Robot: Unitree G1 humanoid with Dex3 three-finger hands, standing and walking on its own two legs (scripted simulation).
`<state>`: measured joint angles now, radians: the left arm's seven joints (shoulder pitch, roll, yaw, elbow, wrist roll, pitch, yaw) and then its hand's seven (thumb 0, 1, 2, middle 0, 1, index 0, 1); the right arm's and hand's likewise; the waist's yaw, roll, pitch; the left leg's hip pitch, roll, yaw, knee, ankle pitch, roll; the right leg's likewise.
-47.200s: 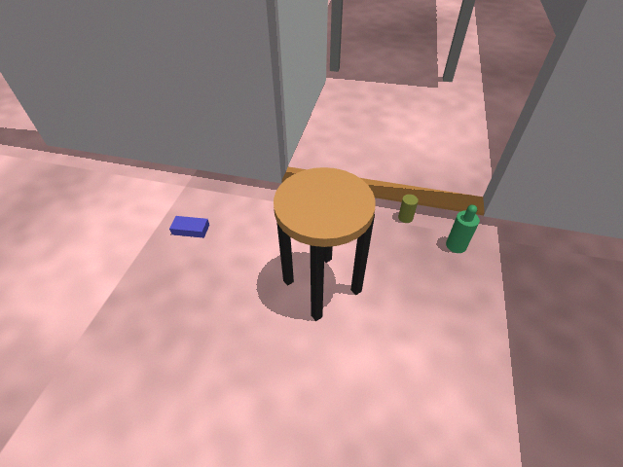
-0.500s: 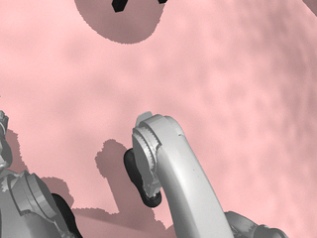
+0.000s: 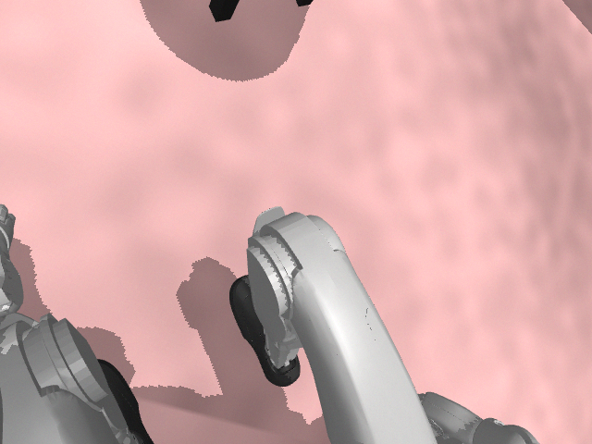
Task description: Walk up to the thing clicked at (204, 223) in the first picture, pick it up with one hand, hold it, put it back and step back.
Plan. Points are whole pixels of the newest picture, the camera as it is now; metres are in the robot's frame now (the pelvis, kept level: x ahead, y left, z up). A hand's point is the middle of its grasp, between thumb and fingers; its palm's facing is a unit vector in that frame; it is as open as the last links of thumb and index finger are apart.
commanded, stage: open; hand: left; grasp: from above
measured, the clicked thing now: out of the picture +0.44 +0.27 -0.29
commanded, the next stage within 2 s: withdraw in 0.18 s
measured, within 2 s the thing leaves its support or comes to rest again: neither
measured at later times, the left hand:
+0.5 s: hand out of the picture +0.44 +0.26 -0.25, palm faces -0.10 -0.48 -0.87, open 13.9 cm
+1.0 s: hand out of the picture +0.41 +0.27 -0.11, palm faces -0.47 -0.28 -0.84, open 13.9 cm
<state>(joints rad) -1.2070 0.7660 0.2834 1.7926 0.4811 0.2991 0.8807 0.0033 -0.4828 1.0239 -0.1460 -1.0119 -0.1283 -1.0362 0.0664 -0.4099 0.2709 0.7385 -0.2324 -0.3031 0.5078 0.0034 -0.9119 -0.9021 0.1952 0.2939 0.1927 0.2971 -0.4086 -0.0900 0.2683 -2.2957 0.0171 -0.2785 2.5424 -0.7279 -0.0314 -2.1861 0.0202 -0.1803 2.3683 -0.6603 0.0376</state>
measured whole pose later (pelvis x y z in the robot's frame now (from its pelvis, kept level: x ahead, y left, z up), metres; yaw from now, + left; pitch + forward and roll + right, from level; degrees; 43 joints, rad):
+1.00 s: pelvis -0.01 +0.00 +0.04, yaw +6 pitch +30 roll -7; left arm -1.01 0.49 -0.06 1.49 0.92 0.15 0.29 0.00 -0.46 0.95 -0.09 -0.99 -0.11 -0.97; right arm 0.13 -0.33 0.06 0.81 -0.11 -0.17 0.29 0.01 -0.91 -0.89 0.20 0.29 0.19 0.30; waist -0.23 0.04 -0.07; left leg -2.24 0.02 -0.12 2.36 -0.65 -0.01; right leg -2.19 0.01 -0.06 2.27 -0.63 0.03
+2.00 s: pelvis +0.01 +0.00 +0.22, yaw +10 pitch +29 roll -4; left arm 0.10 0.37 -0.03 0.17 0.38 0.12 0.04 0.01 0.86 0.91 -0.22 -0.32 -0.22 -0.32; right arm 0.06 -0.24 -0.04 0.54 0.03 -0.06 -0.01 0.01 -0.91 -0.90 0.20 0.29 0.20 0.30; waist -0.02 0.03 -0.21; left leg -1.63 0.02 -0.06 1.77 -0.64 -0.01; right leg -1.60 -0.01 -0.04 1.72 -0.62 0.02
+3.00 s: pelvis +0.09 +0.02 +0.41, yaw +13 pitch +11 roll -3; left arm 0.50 0.22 0.03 -0.12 -0.05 0.43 0.01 0.02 0.89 0.89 -0.20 -0.29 -0.20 -0.30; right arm 0.29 -0.22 0.03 0.53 0.00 -0.23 -0.18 0.02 -0.90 -0.90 0.21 0.30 0.20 0.30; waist -0.03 0.05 -0.17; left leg -0.69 0.03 -0.05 1.01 -0.51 0.00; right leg -0.64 -0.02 -0.05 0.94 -0.48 0.03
